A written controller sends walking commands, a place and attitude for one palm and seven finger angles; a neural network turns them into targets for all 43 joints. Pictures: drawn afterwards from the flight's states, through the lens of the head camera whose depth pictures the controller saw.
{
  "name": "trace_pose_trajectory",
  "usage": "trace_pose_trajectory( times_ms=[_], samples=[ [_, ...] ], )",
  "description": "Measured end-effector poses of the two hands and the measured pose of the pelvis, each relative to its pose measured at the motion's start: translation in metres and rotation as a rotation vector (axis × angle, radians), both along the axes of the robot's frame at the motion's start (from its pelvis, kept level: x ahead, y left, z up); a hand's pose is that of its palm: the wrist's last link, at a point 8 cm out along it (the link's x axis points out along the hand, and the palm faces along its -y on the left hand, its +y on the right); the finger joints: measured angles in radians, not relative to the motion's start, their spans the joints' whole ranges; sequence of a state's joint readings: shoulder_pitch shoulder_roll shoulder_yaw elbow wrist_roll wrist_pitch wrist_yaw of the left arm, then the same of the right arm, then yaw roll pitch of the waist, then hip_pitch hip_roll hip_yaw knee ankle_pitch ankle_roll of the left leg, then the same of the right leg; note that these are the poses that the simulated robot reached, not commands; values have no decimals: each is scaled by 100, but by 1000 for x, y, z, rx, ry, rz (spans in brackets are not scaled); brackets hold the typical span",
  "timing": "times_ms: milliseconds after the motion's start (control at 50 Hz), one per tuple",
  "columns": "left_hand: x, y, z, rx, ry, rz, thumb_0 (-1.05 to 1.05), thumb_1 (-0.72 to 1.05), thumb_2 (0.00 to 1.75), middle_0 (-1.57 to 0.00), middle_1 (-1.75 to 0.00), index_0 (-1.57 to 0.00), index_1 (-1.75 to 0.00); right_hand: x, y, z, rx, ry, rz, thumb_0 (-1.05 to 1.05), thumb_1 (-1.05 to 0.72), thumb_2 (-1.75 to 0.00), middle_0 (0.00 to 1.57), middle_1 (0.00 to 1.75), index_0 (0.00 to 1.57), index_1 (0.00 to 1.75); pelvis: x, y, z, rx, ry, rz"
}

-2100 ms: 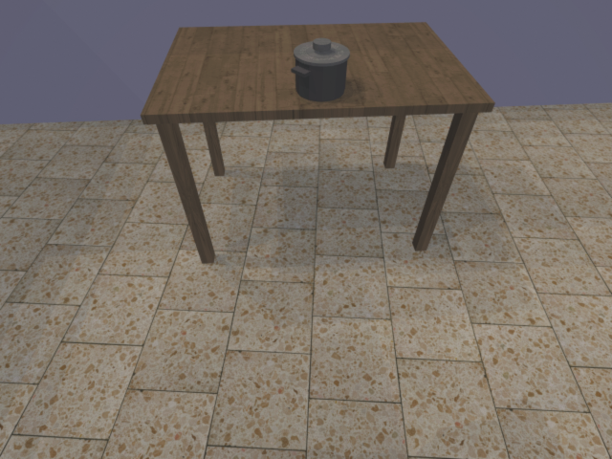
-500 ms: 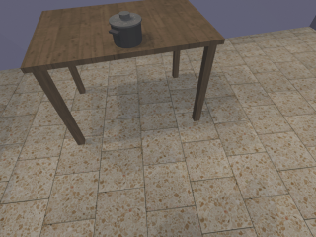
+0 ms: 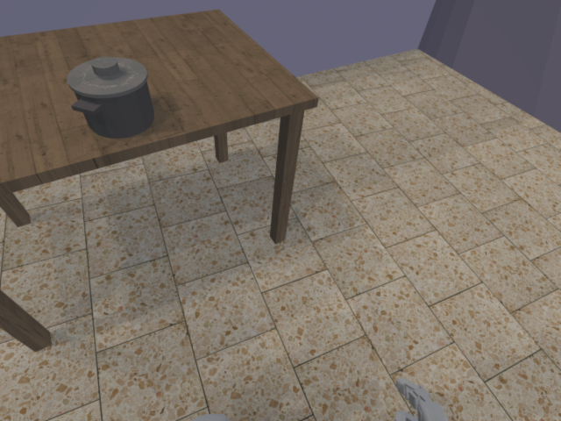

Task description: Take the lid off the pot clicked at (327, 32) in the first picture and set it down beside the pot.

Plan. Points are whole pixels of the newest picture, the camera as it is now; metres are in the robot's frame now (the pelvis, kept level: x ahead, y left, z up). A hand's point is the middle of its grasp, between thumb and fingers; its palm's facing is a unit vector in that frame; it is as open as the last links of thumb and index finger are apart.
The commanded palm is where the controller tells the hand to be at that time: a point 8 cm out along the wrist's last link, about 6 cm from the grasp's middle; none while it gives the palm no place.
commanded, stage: walk to a spot facing it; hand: left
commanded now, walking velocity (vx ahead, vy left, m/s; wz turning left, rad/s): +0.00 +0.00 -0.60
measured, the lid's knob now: (105, 66) +0.72 +0.48 +0.09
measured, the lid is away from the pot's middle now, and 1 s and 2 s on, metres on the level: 0.00 0.00 0.00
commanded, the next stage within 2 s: turn to face it in 1.96 s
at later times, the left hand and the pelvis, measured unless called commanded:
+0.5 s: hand (234, 312) +0.32 +0.12 -0.14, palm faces -0.30 -0.92 -0.24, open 7.4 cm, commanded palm none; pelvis +0.12 -0.02 +0.00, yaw -16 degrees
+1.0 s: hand (218, 311) +0.32 +0.15 -0.15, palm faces -0.51 -0.84 -0.20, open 7.4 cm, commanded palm none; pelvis +0.16 +0.01 +0.02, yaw -35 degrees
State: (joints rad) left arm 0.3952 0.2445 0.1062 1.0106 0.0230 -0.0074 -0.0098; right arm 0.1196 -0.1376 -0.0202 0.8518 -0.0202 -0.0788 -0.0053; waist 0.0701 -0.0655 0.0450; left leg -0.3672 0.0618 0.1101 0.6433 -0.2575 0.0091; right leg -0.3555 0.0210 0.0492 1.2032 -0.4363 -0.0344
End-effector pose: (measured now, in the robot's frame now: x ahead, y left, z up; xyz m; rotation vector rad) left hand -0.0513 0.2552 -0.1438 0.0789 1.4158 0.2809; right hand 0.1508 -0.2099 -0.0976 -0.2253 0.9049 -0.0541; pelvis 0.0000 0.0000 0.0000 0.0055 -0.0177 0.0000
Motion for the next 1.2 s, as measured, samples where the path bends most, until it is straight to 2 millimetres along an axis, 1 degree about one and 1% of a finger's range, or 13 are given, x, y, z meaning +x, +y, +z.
trace_pose_trajectory(
  times_ms=[80, 160, 280, 380, 440, 560, 660, 740, 860, 940, 1020, 1120, 1200],
  samples=[
    [92, 20, 16, 19, -124, -94, 0, 91, 90, -19, -30, -20, -29, -44, -7, -6, -12, 158, -118, 0, -90, -90, 20, 30, 20, 30, 24, 8, 12, 7, 9, -49],
    [177, 18, 32, 26, -214, -206, 0, 91, 90, -19, -30, -20, -29, -89, -19, -11, -17, 298, -248, 0, -92, -90, 20, 30, 20, 30, 47, 12, 17, 11, 16, -103],
    [286, -20, 38, 19, -286, -398, 0, 91, 90, -19, -30, -19, -29, -140, -34, -24, 5, 451, -412, 0, -91, -90, 20, 30, 20, 30, 80, 1, 11, 16, 10, -186],
    [353, -63, 31, 17, -385, -508, 0, 91, 90, -19, -30, -20, -29, -152, -47, -46, 33, 529, -487, 1, -91, -90, 20, 30, 20, 30, 101, -17, -9, 6, 5, -226],
    [367, -78, 34, 9, -389, -524, 0, 91, 90, -19, -30, -20, -29, -134, -51, -45, 33, 508, -506, 1, -91, -90, 20, 29, 20, 30, 109, -19, -5, -5, 0, -255],
    [378, -88, 34, -27, -350, -562, 0, 91, 90, -20, -30, -20, -29, -73, -52, -29, 30, 335, -522, 1, -91, -90, 20, 29, 20, 30, 124, -13, 5, 1, 16, -321],
    [383, -75, 24, -62, -313, -575, 0, 90, 90, -20, -30, -21, -29, -33, -41, -16, 12, 215, -537, 0, -91, -90, 20, 29, 20, 30, 136, 3, 5, -4, 28, -390],
    [386, -58, 14, -77, -265, -587, 0, 90, 90, -20, -30, -20, -29, -24, -26, -6, -7, 174, -557, 0, -90, -90, 20, 30, 20, 30, 146, 15, 5, -11, 29, -441],
    [384, -40, 19, -65, -170, -620, 0, 91, 90, -20, -30, -20, -29, -35, -11, 4, 4, 214, -621, 0, -90, -90, 21, 30, 20, 30, 157, 18, 18, -23, 26, -520],
    [386, -44, 21, -50, -113, -663, 0, 91, 90, -19, -30, -20, -29, -54, -9, 2, 25, 247, -688, 0, -90, -90, 21, 30, 20, 30, 160, 15, 20, -29, 27, -570],
    [397, -66, 22, -38, -101, -740, 0, 91, 90, -19, -30, -20, -29, -85, -11, -10, 57, 292, -767, 0, -90, -90, 21, 30, 21, 30, 158, 7, 16, -22, 26, -626],
    [417, -110, 20, -20, -187, -844, 0, 91, 90, -19, -30, -20, -29, -133, -20, -37, 102, 350, -859, 0, -90, -90, 21, 30, 20, 30, 149, -11, 0, -9, 21, -682],
    [424, -132, 30, -16, -243, -872, 0, 91, 90, -20, -30, -20, -29, -150, -28, -38, 101, 392, -907, 1, -90, -90, 20, 30, 20, 30, 145, -15, 4, -8, 15, -718]
  ],
)
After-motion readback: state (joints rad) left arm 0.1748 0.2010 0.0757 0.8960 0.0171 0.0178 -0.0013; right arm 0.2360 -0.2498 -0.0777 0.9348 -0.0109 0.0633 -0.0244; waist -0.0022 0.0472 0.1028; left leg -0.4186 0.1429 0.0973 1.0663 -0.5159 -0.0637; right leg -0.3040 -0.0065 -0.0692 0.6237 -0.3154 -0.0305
